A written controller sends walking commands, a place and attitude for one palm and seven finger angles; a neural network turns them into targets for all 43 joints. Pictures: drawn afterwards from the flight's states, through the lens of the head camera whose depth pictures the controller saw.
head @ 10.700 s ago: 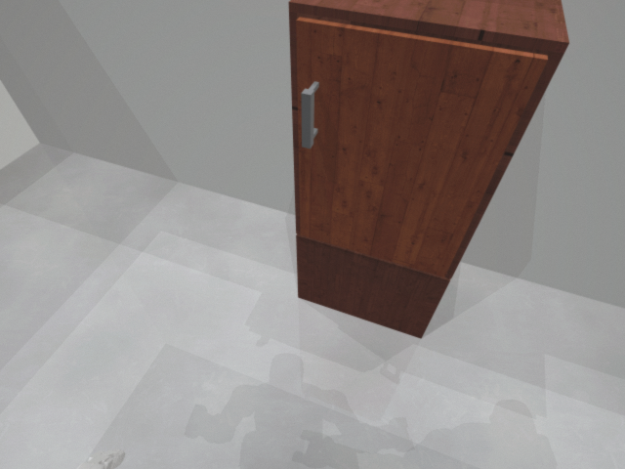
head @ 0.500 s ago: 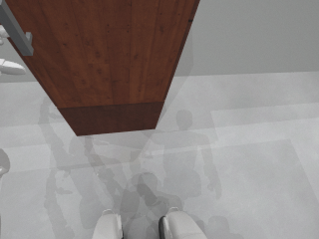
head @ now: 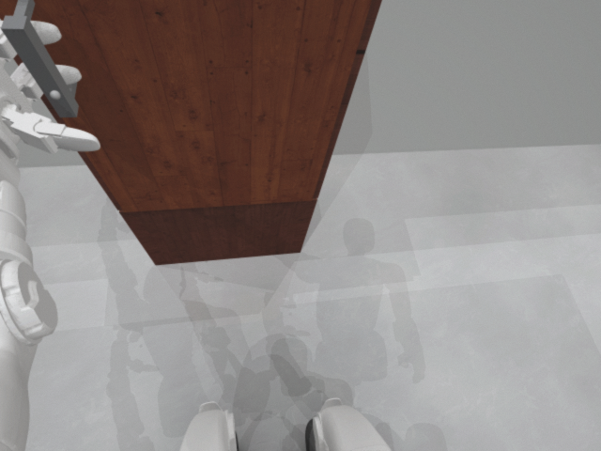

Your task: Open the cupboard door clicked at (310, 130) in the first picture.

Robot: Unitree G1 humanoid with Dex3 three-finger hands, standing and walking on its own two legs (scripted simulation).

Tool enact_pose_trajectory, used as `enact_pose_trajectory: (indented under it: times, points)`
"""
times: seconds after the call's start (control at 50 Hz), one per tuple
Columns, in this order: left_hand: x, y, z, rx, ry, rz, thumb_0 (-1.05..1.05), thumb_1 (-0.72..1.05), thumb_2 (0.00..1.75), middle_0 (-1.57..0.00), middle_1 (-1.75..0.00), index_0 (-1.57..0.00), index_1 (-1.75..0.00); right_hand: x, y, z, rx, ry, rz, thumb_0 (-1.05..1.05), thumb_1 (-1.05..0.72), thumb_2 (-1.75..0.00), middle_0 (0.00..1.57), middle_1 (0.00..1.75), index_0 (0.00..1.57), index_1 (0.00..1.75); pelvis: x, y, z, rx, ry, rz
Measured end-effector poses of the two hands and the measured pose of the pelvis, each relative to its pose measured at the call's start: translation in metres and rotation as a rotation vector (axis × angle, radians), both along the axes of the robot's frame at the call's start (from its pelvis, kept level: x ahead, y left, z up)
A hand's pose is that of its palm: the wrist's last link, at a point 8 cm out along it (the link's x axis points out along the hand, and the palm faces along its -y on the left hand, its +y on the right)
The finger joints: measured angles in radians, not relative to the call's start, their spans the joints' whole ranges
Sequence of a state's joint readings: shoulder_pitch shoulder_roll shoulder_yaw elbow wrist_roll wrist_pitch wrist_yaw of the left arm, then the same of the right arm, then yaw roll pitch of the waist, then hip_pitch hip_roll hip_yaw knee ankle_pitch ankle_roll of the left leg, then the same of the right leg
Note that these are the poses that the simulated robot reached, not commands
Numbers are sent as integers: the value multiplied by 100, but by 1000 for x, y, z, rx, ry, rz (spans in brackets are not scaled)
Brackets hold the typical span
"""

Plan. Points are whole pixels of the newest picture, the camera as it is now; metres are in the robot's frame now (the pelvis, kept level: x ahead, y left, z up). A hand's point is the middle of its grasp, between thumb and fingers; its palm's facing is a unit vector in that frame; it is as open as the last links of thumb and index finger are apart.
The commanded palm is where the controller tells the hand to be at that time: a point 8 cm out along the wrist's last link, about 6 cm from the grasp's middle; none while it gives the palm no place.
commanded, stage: slide the fingers in behind the handle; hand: left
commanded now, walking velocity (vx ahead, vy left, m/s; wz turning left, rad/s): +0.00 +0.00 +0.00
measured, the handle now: (48, 60) +0.58 +0.26 +0.11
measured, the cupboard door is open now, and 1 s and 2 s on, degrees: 0 0 11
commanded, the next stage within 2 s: close the thumb around the handle in 0.64 s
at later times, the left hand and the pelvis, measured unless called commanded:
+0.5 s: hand (68, 93) +0.53 +0.23 +0.11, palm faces +0.04 -1.00 +0.00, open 14.0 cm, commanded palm +0.51 +0.27 +0.10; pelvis +0.00 -0.01 +0.00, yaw +0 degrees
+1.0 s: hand (69, 95) +0.53 +0.23 +0.11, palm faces +0.03 -1.00 +0.00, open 12.1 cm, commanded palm +0.51 +0.26 +0.10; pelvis +0.00 +0.00 +0.00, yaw +0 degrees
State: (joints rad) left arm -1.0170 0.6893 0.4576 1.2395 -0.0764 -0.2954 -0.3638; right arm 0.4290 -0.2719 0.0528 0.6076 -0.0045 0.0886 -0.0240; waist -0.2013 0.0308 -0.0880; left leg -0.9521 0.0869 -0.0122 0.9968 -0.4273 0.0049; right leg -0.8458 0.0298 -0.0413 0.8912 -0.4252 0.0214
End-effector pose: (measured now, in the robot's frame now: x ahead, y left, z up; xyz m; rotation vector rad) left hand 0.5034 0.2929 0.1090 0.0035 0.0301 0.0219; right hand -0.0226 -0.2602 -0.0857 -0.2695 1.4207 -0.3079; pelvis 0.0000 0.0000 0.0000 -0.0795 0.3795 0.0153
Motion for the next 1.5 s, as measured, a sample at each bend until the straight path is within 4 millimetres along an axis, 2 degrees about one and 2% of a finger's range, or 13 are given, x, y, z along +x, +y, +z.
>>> enact_pose_trajectory:
  times: [0.2,0.44,0.84,1.0,1.34,1.42,1.5]
  points:
    - [4,-13,-2,-6,4,9,-1,-50,30,-30,-120,-30,-120,-5,-4,0,0,-4,-13,1,-90,-90,20,30,21,30,-1,-4,0,5,-1,-4]
    - [2,-13,0,-1,3,14,-1,-50,30,-29,-120,-30,-120,-12,-5,0,7,19,-17,1,-90,-90,20,30,21,30,-2,-6,0,6,-3,-1]
    - [2,-13,-2,-4,6,13,-1,-47,31,-29,-120,-30,-120,-2,-5,-1,2,-6,-3,1,-90,-90,20,30,21,30,0,-4,0,6,-3,0]
    - [3,-13,-3,1,7,13,-1,-21,43,-31,-123,-32,-123,-2,-3,-1,4,-4,-4,1,-90,-90,20,30,21,30,0,-3,0,5,-1,0]
    - [5,-12,-4,-5,7,16,0,67,80,-37,-132,-38,-132,-6,-2,0,4,13,-11,1,-90,-90,20,30,21,30,1,-3,0,4,2,0]
    - [6,-12,-4,0,9,15,1,78,85,-38,-134,-39,-134,-7,-2,0,4,16,-12,1,-90,-90,20,30,21,30,1,-3,0,3,3,0]
    - [5,-13,-4,2,10,17,1,78,84,-37,-134,-39,-134,-7,-2,0,7,16,-15,1,-90,-90,20,30,21,30,2,-3,1,4,2,-1]
